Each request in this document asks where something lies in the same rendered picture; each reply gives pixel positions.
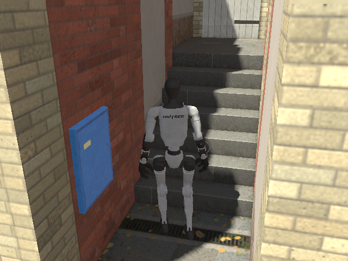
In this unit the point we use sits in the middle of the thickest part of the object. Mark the stairs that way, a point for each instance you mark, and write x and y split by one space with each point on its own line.
226 90

